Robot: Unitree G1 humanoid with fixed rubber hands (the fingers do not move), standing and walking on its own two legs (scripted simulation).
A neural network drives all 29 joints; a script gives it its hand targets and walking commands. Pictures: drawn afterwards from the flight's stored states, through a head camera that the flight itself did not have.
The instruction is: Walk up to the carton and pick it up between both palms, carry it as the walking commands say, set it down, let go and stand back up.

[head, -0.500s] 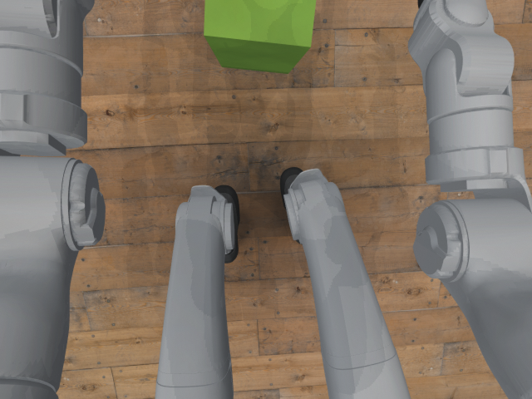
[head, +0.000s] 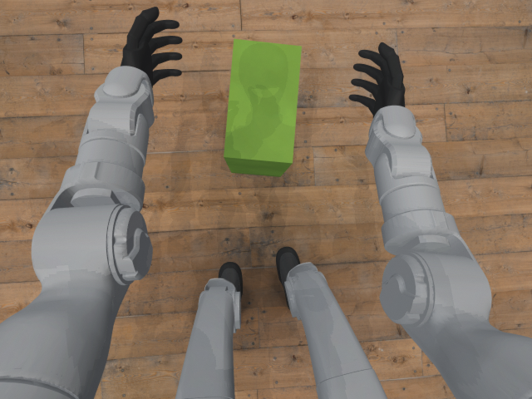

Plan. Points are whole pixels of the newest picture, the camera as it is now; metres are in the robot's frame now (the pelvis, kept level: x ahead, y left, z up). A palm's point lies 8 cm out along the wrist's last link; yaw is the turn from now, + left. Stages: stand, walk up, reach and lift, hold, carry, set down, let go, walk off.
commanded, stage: let go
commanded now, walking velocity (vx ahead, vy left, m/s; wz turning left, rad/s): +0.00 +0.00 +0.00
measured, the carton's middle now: (261, 119) +0.58 -0.06 -0.53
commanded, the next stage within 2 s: stand in 1.36 s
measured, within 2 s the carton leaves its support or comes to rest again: neither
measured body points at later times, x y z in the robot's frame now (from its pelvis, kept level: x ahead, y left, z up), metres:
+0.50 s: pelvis +0.08 -0.01 +0.08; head +0.22 -0.01 +0.51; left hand +0.41 +0.18 -0.02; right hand +0.34 -0.25 -0.01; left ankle +0.05 +0.10 -0.64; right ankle +0.07 -0.10 -0.64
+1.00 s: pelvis +0.09 +0.00 +0.11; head +0.11 -0.01 +0.55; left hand +0.26 +0.23 +0.03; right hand +0.25 -0.24 +0.02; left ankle +0.05 +0.10 -0.64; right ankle +0.07 -0.10 -0.64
